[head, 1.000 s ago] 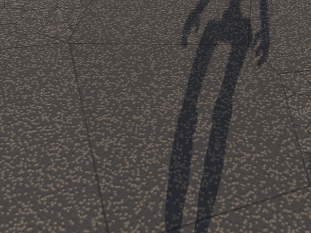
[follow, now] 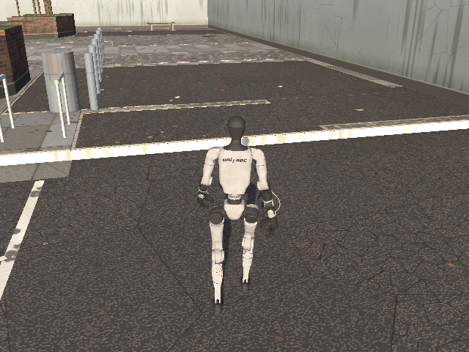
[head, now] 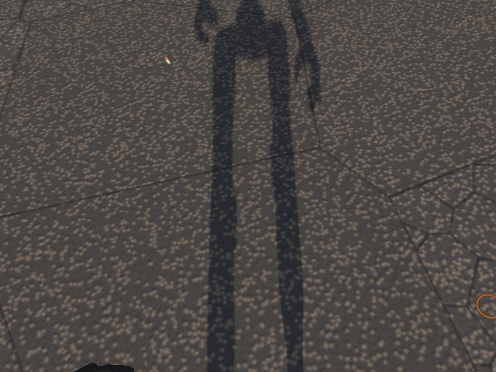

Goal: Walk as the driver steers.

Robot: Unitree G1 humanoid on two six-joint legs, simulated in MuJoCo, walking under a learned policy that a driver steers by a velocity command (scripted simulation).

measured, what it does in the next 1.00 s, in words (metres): walks ahead, turning left: left foot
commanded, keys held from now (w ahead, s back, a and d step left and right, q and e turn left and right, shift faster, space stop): w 0.14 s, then w+q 0.80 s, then w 0.06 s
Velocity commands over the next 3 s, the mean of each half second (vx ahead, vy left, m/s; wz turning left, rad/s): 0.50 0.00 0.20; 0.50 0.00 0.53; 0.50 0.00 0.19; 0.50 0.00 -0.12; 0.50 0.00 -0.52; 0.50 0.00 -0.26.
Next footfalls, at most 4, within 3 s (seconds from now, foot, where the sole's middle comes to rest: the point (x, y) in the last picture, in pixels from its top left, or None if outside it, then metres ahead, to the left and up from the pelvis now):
0.54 left None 0.42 0.10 -0.76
1.06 right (234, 267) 0.77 0.05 -0.76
1.58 left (134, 238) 0.89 0.35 -0.76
2.14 right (149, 157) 1.23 0.33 -0.76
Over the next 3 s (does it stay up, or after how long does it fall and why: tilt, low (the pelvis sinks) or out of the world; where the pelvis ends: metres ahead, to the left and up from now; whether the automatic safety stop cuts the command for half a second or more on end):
stays up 1.51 0.46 0.02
